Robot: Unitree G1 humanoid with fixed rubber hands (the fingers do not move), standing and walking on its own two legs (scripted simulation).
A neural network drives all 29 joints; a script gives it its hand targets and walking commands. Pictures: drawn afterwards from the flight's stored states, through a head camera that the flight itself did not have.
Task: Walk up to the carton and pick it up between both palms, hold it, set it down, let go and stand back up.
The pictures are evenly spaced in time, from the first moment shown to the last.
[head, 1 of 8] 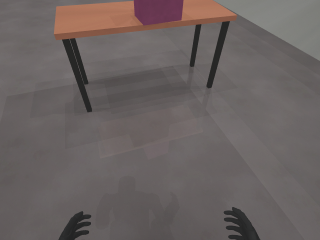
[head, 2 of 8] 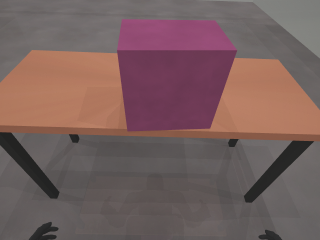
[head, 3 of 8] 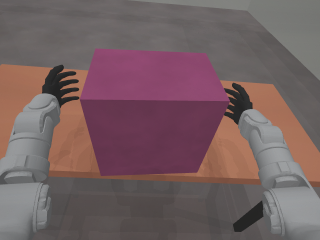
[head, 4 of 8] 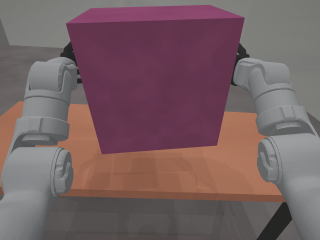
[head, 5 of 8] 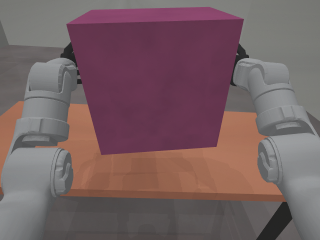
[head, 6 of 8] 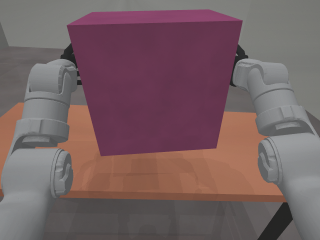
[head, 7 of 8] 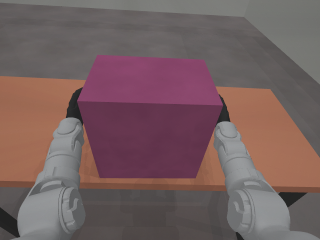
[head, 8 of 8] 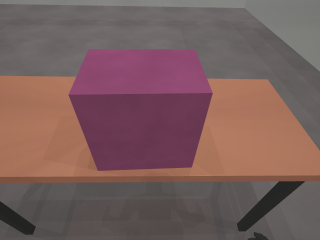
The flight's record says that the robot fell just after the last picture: no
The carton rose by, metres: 0.21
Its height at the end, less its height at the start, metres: +0.00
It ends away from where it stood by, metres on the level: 0.03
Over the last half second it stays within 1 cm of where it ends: yes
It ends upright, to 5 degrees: yes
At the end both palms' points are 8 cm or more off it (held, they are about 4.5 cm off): yes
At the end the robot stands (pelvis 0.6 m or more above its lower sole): yes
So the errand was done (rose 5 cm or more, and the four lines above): yes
